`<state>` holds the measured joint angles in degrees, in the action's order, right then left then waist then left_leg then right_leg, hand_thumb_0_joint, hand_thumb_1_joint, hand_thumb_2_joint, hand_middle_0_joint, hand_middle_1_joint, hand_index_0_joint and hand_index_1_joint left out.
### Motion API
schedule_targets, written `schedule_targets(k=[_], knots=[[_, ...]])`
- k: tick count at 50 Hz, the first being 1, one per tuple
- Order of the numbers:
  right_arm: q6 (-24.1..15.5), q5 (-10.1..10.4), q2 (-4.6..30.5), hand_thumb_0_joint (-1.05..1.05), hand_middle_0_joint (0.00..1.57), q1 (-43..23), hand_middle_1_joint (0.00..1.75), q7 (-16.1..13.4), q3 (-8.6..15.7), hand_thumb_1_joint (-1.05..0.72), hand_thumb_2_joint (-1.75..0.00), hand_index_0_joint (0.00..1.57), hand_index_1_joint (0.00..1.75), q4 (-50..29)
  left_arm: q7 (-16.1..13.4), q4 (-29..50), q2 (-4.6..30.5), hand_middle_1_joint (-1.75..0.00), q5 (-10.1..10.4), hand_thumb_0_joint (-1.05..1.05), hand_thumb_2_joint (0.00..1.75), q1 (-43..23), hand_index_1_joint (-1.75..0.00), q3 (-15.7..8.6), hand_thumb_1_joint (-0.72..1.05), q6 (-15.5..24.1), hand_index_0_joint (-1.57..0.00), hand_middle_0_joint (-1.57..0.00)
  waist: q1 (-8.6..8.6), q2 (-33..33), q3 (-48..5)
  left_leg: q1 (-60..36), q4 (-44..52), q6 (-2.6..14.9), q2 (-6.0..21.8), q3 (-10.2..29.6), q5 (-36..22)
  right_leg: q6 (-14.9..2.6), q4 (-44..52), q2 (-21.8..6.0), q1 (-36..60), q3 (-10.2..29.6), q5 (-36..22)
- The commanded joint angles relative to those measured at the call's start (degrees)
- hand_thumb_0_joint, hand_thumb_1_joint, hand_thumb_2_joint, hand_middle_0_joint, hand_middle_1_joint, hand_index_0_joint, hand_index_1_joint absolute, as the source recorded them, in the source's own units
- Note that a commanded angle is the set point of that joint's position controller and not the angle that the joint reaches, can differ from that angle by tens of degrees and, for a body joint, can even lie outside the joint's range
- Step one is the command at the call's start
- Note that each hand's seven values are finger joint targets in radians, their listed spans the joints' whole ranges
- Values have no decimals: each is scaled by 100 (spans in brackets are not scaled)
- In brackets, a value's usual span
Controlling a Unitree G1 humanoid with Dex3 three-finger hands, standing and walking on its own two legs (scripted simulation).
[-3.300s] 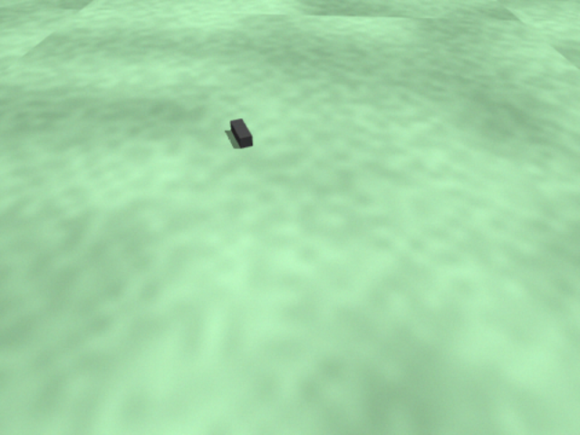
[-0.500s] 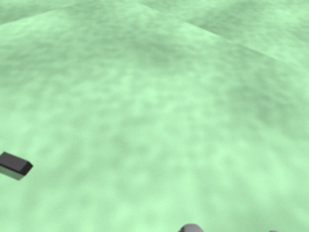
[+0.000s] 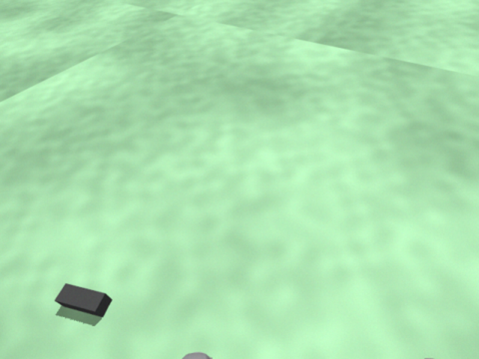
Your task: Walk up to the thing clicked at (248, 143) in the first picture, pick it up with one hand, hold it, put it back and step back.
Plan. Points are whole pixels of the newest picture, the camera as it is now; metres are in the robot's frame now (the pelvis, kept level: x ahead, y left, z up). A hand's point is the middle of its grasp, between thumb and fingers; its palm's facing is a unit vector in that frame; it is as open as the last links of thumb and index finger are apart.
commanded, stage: walk up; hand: left
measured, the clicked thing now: (83, 300) +0.55 +0.72 -0.71
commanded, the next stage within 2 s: none
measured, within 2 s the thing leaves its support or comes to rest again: neither
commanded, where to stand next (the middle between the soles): +0.07 +0.64 m, yaw -16 degrees
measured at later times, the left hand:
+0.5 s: hand out of the picture +0.12 +0.50 -0.13, palm faces -0.17 -0.83 -0.54, open 7.4 cm
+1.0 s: hand out of the picture +0.14 +0.79 -0.14, palm faces -0.15 -0.79 -0.59, open 7.4 cm
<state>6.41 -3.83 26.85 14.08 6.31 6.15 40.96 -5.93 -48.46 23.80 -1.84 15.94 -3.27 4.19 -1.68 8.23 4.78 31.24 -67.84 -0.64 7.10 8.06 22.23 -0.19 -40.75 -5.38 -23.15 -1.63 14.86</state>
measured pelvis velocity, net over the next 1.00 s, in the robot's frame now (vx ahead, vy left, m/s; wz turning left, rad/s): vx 0.01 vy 0.47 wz -0.15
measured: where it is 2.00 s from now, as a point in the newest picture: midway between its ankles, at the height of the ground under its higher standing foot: outside the picture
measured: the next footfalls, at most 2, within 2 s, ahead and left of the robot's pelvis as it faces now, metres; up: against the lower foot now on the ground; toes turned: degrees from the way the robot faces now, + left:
left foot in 0.10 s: +0.07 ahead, +0.26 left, +0.00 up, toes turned +0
right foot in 0.44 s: +0.11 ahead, +0.11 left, +0.00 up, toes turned -11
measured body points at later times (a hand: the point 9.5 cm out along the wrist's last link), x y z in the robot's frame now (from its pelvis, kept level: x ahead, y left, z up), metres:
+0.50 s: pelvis +0.02 +0.22 -0.01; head +0.07 +0.18 +0.44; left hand +0.13 +0.54 -0.09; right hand +0.02 -0.11 -0.14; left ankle +0.03 +0.28 -0.69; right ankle +0.07 +0.12 -0.71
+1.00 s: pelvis +0.01 +0.47 -0.01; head +0.06 +0.46 +0.43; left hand +0.15 +0.83 -0.10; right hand +0.03 +0.14 -0.12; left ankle +0.05 +0.57 -0.71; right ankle +0.03 +0.31 -0.64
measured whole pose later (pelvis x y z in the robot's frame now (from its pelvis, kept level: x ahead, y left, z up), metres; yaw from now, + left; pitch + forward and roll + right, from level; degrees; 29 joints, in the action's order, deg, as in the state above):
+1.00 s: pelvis +0.01 +0.47 -0.01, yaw -9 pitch -1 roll -2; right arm 5.6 -4.3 23.1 15.2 4.0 5.1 40.6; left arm -7.5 -51.5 28.8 0.3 15.2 -4.8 1.7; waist -3.4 1.5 7.7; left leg 25.3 -52.6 1.0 2.0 -0.9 26.1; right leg -2.8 -72.6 1.1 -37.3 3.0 28.8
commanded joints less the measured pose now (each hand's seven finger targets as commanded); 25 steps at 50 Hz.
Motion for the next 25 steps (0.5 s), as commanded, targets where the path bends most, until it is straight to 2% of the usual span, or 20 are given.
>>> schedule_targets(k=[1, 3, 4, 5, 6, 7, 8, 9, 10, 12, 15, 17, 18, 19, 20, 21, 22, 23, 24, 25], knots=[[-70, -20, 955, 0, 20, 222, 30, 34, 444, -90, -90, 20, 30, -456, -57, 398, 2394, -30, -144, 0, 90, -219, -30, -804, 90, 110, -20, -20, -1, -2240, -56, -761, 1073, 28, -7, -705, 248, -984, 1560, -661, -1132, 756, 1718], [-94, -6, 1041, 0, 20, 613, 30, 7, 537, -90, -90, 20, 30, -296, -49, 407, 2400, -30, -148, 0, 90, -408, -30, -797, 90, 75, -20, -20, -174, -2111, -346, -1368, 1506, 59, -161, -1018, 401, -919, 1226, -697, -1307, 820, 1746], [-113, -2, 1021, 0, 20, 947, 30, -20, 572, -90, -90, 20, 30, -171, -41, 421, 2335, -30, -132, 0, 90, -515, -30, -768, 90, 45, -20, -20, -376, -1869, -431, -1775, 2108, 81, -300, -1241, 208, -819, 896, -609, -1505, 691, 1828], [-144, -51, 1070, 0, 20, 1372, 30, -58, 633, -90, -90, 20, 30, 8, -52, 393, 2089, -30, -140, 0, 90, -471, -30, -698, 90, -9, -20, -20, -593, -1187, -617, -2244, 2603, 107, -539, -1283, 336, -658, -49, -340, -1712, 468, 1970], [-206, -179, 1216, 0, 20, 1738, 30, -124, 674, -90, -90, 20, 30, 49, -86, 387, 1617, -30, -104, 0, 90, -428, -30, -566, 90, -44, -20, -20, -935, 33, -488, -2276, 3639, 208, -401, -533, 858, -449, -1691, 372, -2157, 221, 2043], [-270, -227, 1776, 0, 20, 1301, 30, -202, 700, -90, -90, 20, 30, -209, -136, 444, 1088, -30, 10, 0, 90, -306, -30, -396, 90, -69, -20, -20, -704, 1454, -132, -1581, 4606, 544, 849, 1730, 1154, -210, -3295, 1275, -3058, -4, 2464], [-329, -67, 2306, 0, 20, 553, 30, -289, 752, -90, -90, 20, 30, -334, -277, 501, 1281, -30, 40, 0, 90, -609, -30, -378, 90, -26, -20, -20, -548, 1688, 71, -830, 5492, 1117, 1299, 2881, 1565, -458, -3497, 936, -2691, 689, 2217], [-334, -36, 2260, 0, 20, -179, 30, -317, 714, -90, -90, 20, 30, -508, -287, 346, 1528, -30, 65, 0, 90, -398, -30, -351, 90, 0, -20, -20, -258, 1371, 349, -355, 5506, 1490, 1580, 3020, 1848, -440, -3590, 571, -2464, 575, 1887], [-354, -97, 1650, 0, 20, -330, 30, -339, 595, -90, -90, 20, 30, -630, -251, 114, 1691, -30, 150, 0, 90, -340, -30, -384, 90, 18, -20, -20, -286, 449, 538, -479, 4989, 1119, 1001, 2050, 1157, -308, -3502, 455, -2513, 656, 1469], [-405, -117, 1251, 0, 20, -157, 30, -381, 479, -90, -90, 20, 30, -604, -185, -281, 1773, -30, 269, 0, 90, 321, -30, -469, 90, -42, -20, -20, -129, 307, 249, -1233, 4201, 784, 495, 843, -96, -291, -3194, 544, -2361, 598, 1083], [-403, -75, 1184, 0, 20, 144, 30, -370, 452, -90, -90, 20, 30, -550, -138, -234, 1485, -30, 300, 0, 90, 393, -30, -359, 90, -13, -20, -20, -224, 671, -312, -2129, 3695, 1081, 479, 434, -2434, -142, -2108, 504, -1693, 96, 1154], [-367, -96, 992, 0, 20, 282, 30, -388, 389, -90, -90, 20, 30, -645, -127, -89, 1335, -30, 321, 0, 90, 382, -30, -323, 90, 12, -20, -20, -254, 606, -388, -2086, 3590, 1314, 640, 228, -3141, -134, -1380, 460, -1159, -132, 1070], [-339, -111, 973, 0, 20, 203, 30, -379, 378, -90, -90, 20, 30, -717, -121, -79, 1335, -30, 322, 0, 90, 526, -30, -332, 90, 11, -20, -20, -183, 571, -418, -1870, 3573, 1311, 666, 145, -3191, -162, -1024, 390, -768, -184, 875], [-295, -109, 908, 0, 20, 58, 30, -367, 351, -90, -90, 20, 30, -794, -114, -75, 1287, -30, 322, 0, 90, 755, -30, -334, 90, 21, -20, -20, -14, 417, -488, -1603, 3374, 1145, 515, -42, -3116, -213, -270, 376, -169, -182, 338], [-253, -84, 857, 0, 20, -164, 30, -348, 332, -90, -90, 20, 30, -889, -128, -160, 1277, -30, 294, 0, 90, 1183, -30, -371, 90, 33, -20, -20, 274, 179, -678, -1315, 2903, 891, 275, -331, -3033, -259, 577, 391, 638, -152, -463], [-244, -35, 699, 0, 20, -170, 30, -326, 284, -90, -90, 20, 30, -982, -175, -254, 1464, -30, 240, 0, 90, 1549, -30, -471, 90, 35, -20, -20, 485, -308, -823, -843, 2269, 554, -6, -608, -2830, -315, 1136, 306, 1533, -58, -1024], [-250, 23, 549, 0, 20, 108, 30, -320, 242, -90, -90, 20, 30, -960, -222, -208, 1748, -30, 169, 0, 90, 1768, -30, -589, 90, 17, -20, -20, 610, -860, -998, -172, 1460, 191, -289, -656, -1974, -461, 1353, -120, 2351, 870, -1004], [-237, 37, 422, 0, 20, 499, 30, -322, 195, -90, -90, 20, 30, -954, -264, -4, 2001, -30, 80, 0, 90, 1695, -30, -646, 90, -3, -20, -20, 450, -1700, -1267, 1107, 446, -122, -606, -517, 1149, -1025, 1355, -1617, 3133, 2977, -917], [-114, -43, 800, 0, 20, 773, 30, -385, 302, -90, -90, 20, 30, -776, -256, 224, 1889, -30, 87, 0, 90, 1210, -30, -563, 90, -26, -20, -20, 221, -773, -1116, 1114, -351, -169, -483, 12, 1256, -1460, 1589, -2121, 2497, 3376, -241], [-101, -105, 1019, 0, 20, 572, 30, -458, 404, -90, -90, 20, 30, -893, -298, 391, 2080, -30, 73, 0, 90, 820, -30, -629, 90, -17, -20, -20, 243, -1129, -1067, 1194, -896, -127, -382, 99, 1323, -2051, 1806, -2643, 1979, 4146, -162]])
